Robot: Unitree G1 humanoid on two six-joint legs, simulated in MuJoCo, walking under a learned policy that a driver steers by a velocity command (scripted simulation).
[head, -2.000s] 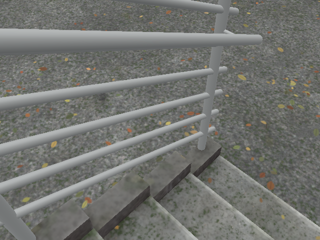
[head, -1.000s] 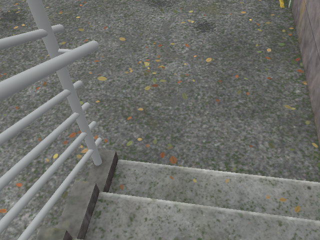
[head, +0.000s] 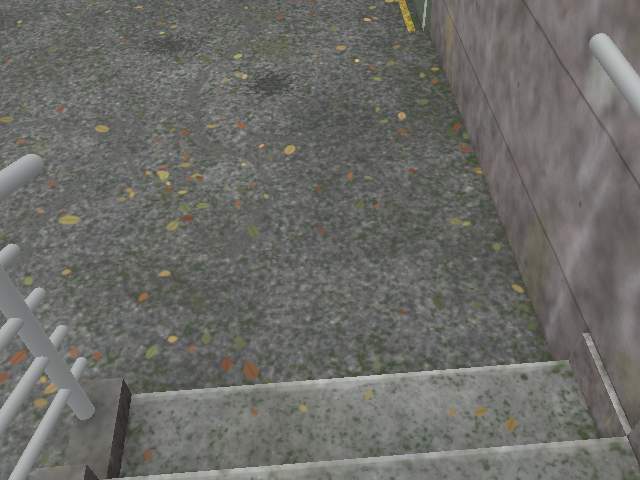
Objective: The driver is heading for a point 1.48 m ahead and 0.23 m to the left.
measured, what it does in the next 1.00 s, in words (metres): goes down: left foot 0.15 m lower, then right foot 0.15 m lower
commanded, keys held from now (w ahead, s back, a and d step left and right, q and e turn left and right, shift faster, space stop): w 1.00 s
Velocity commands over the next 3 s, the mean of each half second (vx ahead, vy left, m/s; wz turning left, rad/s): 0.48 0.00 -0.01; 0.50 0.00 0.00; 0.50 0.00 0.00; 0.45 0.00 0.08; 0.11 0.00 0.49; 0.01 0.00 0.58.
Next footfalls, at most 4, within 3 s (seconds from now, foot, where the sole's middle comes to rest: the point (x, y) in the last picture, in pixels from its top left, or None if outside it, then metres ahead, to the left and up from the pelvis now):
0.20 left None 0.25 0.10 -0.91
0.74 right None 0.57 -0.08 -1.06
1.34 left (312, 412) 0.88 0.12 -1.21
1.90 right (381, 336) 1.25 -0.10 -1.36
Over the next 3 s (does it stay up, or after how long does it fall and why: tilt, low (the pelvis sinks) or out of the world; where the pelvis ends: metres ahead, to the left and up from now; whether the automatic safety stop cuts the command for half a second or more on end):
stays up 1.27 -0.01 -0.58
